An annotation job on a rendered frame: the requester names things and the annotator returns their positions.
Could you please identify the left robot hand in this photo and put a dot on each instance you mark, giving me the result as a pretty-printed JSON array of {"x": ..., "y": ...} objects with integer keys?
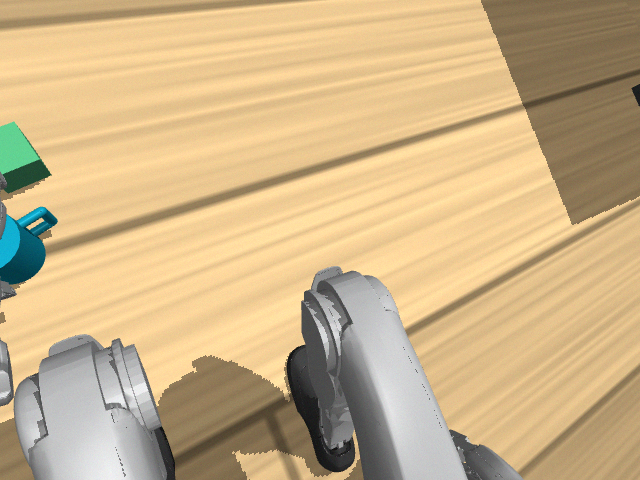
[{"x": 7, "y": 290}]

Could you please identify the left robot foot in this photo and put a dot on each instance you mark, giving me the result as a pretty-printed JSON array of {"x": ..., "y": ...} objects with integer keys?
[{"x": 166, "y": 453}]

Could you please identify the right robot foot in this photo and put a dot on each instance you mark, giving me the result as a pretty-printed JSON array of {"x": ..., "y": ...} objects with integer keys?
[{"x": 306, "y": 401}]

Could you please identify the right robot hand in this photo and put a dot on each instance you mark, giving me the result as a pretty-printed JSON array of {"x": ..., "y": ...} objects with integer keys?
[{"x": 481, "y": 462}]

